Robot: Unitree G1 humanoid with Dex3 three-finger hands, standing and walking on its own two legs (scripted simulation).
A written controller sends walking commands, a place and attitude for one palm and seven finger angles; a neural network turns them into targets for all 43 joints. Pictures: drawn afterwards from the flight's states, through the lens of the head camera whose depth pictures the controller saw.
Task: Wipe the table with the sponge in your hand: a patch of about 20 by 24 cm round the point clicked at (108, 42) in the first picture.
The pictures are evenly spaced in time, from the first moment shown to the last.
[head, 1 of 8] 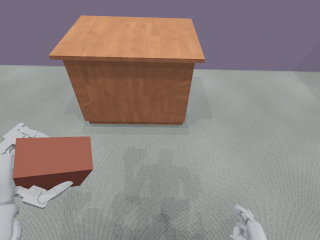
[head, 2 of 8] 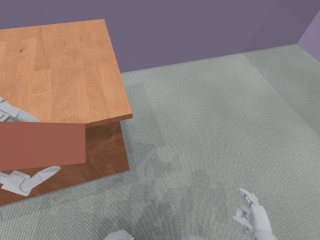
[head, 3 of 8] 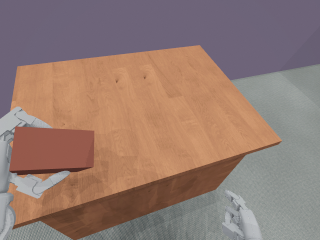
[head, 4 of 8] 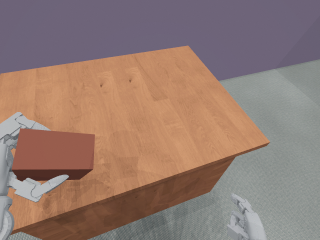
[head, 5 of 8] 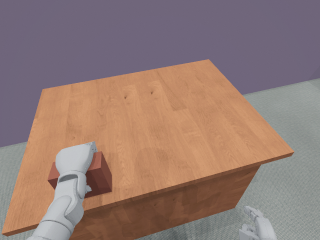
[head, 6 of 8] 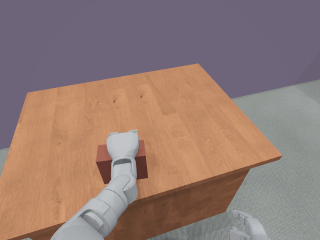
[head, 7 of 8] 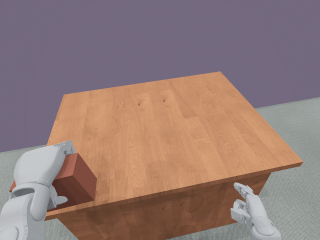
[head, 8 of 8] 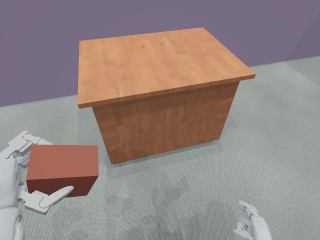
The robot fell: no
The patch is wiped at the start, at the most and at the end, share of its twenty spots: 0.00 1.00 1.00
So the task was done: yes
